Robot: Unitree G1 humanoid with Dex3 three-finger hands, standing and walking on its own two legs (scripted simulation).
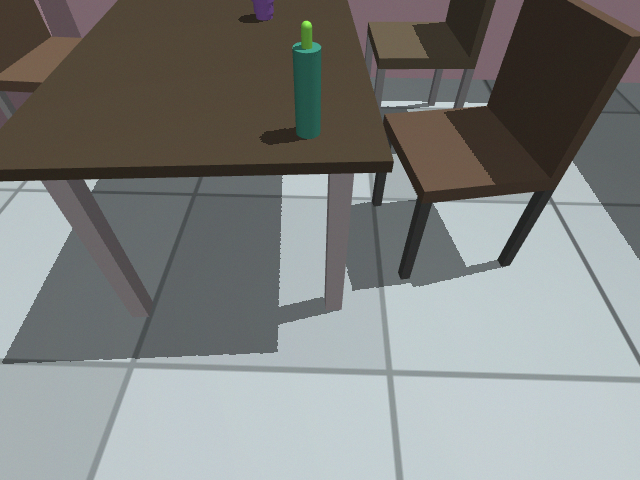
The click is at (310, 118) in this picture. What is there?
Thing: necked bottle
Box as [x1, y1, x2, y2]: [292, 21, 320, 138]
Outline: 304,21 301,24 301,41 294,44 292,47 296,133 304,138 312,138 317,136 320,131 320,45 311,41 311,24 308,21
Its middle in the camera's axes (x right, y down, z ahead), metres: -0.03 -0.34 +0.83
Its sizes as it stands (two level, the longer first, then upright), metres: 0.058 0.058 0.242
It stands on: a support 0.74 m high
